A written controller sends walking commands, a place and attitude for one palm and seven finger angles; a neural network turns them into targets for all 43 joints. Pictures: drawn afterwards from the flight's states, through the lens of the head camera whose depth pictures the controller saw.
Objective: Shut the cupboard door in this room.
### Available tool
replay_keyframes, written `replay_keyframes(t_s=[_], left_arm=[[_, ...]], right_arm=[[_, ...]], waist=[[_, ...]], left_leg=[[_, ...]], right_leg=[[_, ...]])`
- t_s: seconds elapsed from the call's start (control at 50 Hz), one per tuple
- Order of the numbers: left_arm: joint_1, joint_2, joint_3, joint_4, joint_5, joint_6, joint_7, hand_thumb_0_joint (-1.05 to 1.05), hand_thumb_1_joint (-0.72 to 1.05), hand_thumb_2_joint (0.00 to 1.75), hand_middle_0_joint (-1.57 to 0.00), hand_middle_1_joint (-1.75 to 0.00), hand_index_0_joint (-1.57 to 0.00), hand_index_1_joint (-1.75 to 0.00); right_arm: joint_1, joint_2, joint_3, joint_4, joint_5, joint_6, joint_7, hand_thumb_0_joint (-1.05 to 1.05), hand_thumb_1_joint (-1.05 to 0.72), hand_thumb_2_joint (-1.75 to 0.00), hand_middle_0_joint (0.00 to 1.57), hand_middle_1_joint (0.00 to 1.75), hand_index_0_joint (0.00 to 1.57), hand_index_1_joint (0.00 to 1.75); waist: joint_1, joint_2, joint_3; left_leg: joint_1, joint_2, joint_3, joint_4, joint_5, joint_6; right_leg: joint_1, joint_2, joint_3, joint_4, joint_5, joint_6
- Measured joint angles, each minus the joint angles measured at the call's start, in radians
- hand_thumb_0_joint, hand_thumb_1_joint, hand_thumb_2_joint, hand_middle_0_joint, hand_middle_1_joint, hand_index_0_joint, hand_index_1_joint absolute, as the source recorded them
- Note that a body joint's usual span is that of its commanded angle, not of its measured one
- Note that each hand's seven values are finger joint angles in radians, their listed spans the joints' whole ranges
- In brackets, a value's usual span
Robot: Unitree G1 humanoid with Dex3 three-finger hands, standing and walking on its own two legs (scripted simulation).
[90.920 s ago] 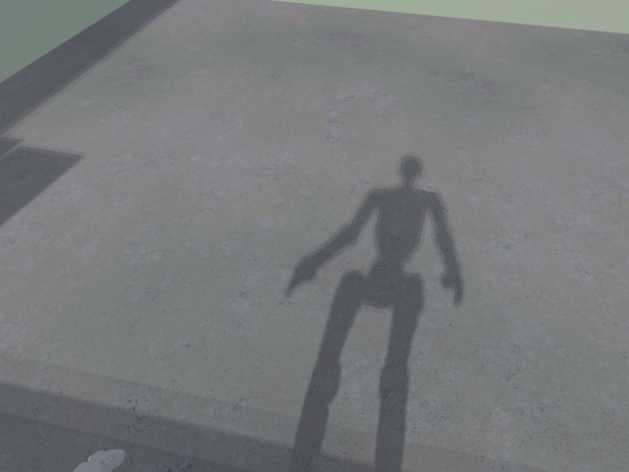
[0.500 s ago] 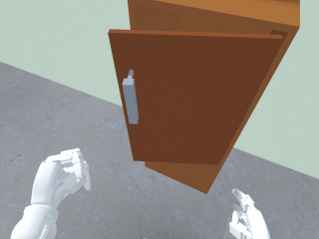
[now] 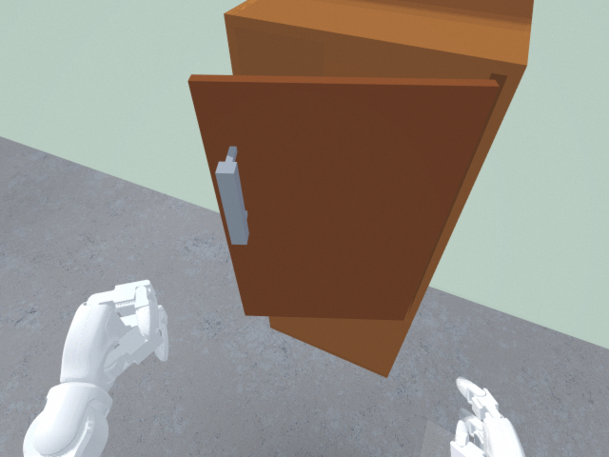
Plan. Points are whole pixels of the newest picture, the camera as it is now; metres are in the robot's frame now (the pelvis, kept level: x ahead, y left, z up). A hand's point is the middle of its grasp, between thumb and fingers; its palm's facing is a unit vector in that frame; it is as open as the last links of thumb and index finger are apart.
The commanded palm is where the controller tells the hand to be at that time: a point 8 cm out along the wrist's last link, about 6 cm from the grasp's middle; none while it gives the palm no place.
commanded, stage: raise the hand and make a fist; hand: left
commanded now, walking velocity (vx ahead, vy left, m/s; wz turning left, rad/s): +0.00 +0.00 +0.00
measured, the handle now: (236, 196) +0.46 +0.15 +0.09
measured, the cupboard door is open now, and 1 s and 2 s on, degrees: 22 22 19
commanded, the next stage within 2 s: bring the fist close to the handle in 0.04 s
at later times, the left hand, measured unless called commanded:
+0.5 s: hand (197, 300) +0.27 +0.15 +0.10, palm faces +0.03 -1.00 -0.03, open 3.1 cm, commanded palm +0.25 +0.20 +0.10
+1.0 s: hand (240, 256) +0.34 +0.12 +0.10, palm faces +0.02 -1.00 -0.02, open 3.1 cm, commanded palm +0.32 +0.16 +0.10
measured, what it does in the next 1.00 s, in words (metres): stands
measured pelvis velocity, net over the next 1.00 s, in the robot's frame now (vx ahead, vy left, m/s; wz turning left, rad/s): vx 0.01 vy -0.01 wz -0.01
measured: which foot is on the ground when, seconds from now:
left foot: down 0.00-1.00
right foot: down 0.00-1.00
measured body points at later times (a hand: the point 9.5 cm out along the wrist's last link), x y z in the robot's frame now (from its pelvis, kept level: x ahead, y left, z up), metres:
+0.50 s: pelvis +0.00 -0.02 +0.00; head +0.01 -0.03 +0.45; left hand +0.27 +0.21 +0.10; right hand +0.18 -0.25 -0.08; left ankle +0.01 +0.07 -0.71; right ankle +0.02 -0.09 -0.71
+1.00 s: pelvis +0.01 -0.01 +0.00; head +0.03 -0.02 +0.45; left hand +0.33 +0.17 +0.10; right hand +0.17 -0.24 -0.09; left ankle +0.01 +0.07 -0.71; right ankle +0.02 -0.09 -0.71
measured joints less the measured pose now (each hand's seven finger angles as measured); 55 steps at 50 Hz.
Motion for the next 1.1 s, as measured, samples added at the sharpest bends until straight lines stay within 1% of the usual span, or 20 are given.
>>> replay_keyframes(t_s=[0.22, 0.34, 0.46, 0.54, 0.66, 0.8, 1.04, 1.1], left_arm=[[-0.011, -0.002, -0.004, 0.025, -0.004, -0.010, -0.010, 0.02, 0.90, 0.90, -1.30, -1.50, -1.30, -1.50], [-0.099, -0.007, -0.015, 0.080, 0.005, -0.010, 0.002, 0.02, 0.90, 0.90, -1.30, -1.50, -1.31, -1.50], [-0.175, -0.014, -0.026, 0.133, 0.017, 0.012, 0.013, 0.02, 0.90, 0.90, -1.30, -1.50, -1.30, -1.50], [-0.203, -0.025, -0.042, 0.148, 0.030, 0.020, 0.036, 0.02, 0.90, 0.90, -1.30, -1.50, -1.30, -1.50], [-0.261, -0.040, -0.058, 0.193, 0.053, 0.025, 0.074, 0.02, 0.90, 0.89, -1.30, -1.50, -1.30, -1.50], [-0.323, -0.057, -0.084, 0.234, 0.072, 0.020, 0.104, 0.02, 0.90, 0.90, -1.30, -1.50, -1.30, -1.50], [-0.500, -0.091, -0.130, 0.386, 0.111, 0.027, 0.175, 0.02, 0.90, 0.90, -1.30, -1.50, -1.30, -1.50], [-0.553, -0.100, -0.130, 0.442, 0.120, 0.027, 0.193, 0.02, 0.90, 0.90, -1.30, -1.50, -1.30, -1.50]], right_arm=[[-0.015, 0.004, 0.002, 0.002, 0.003, 0.000, -0.002, 0.01, -0.91, -0.90, 0.21, 0.30, 0.20, 0.30], [-0.026, 0.001, 0.003, 0.016, 0.005, 0.002, -0.005, 0.01, -0.91, -0.90, 0.21, 0.30, 0.20, 0.30], [-0.027, 0.004, 0.002, 0.019, 0.007, 0.016, -0.001, 0.01, -0.91, -0.90, 0.21, 0.30, 0.20, 0.30], [-0.020, 0.003, 0.000, 0.013, 0.006, 0.025, 0.004, 0.01, -0.91, -0.90, 0.21, 0.30, 0.20, 0.30], [-0.018, 0.005, -0.002, 0.019, 0.004, 0.048, 0.010, 0.01, -0.91, -0.90, 0.21, 0.30, 0.20, 0.30], [-0.019, 0.007, -0.004, 0.027, 0.002, 0.068, 0.016, 0.01, -0.91, -0.90, 0.21, 0.30, 0.20, 0.30], [-0.032, 0.014, -0.004, 0.037, -0.002, 0.108, 0.024, 0.01, -0.91, -0.90, 0.21, 0.30, 0.20, 0.30], [-0.034, 0.016, -0.004, 0.043, -0.005, 0.121, 0.026, 0.01, -0.91, -0.90, 0.21, 0.30, 0.20, 0.30]], waist=[[0.002, 0.005, -0.003], [0.002, 0.007, 0.002], [-0.007, 0.002, -0.001], [-0.013, 0.003, 0.000], [-0.015, -0.003, 0.003], [-0.018, -0.002, 0.005], [-0.026, -0.003, 0.008], [-0.031, -0.005, 0.007]], left_leg=[[-0.008, 0.010, -0.009, 0.010, -0.003, -0.015], [-0.016, 0.010, -0.014, 0.013, -0.003, -0.020], [-0.007, 0.012, -0.005, -0.004, 0.001, -0.022], [0.003, 0.010, 0.001, -0.016, 0.002, -0.020], [0.006, 0.008, 0.007, -0.024, 0.003, -0.018], [0.009, 0.005, 0.011, -0.029, 0.003, -0.014], [-0.001, 0.001, 0.014, -0.030, 0.006, -0.011], [-0.006, 0.002, 0.017, -0.031, 0.007, -0.011]], right_leg=[[-0.008, 0.009, -0.009, 0.009, -0.004, -0.015], [-0.014, 0.010, -0.015, 0.013, -0.006, -0.020], [-0.013, 0.011, -0.005, 0.006, -0.003, -0.021], [-0.008, 0.010, 0.003, 0.000, -0.003, -0.019], [-0.009, 0.008, 0.009, 0.000, -0.005, -0.017], [-0.008, 0.005, 0.014, -0.001, -0.007, -0.014], [-0.020, 0.001, 0.016, 0.001, -0.005, -0.011], [-0.027, 0.002, 0.019, 0.003, -0.004, -0.011]])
